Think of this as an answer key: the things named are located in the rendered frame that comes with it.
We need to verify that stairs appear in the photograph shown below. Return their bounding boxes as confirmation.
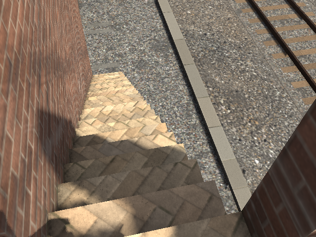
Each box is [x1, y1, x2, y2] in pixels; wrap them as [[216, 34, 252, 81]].
[[48, 71, 227, 237]]

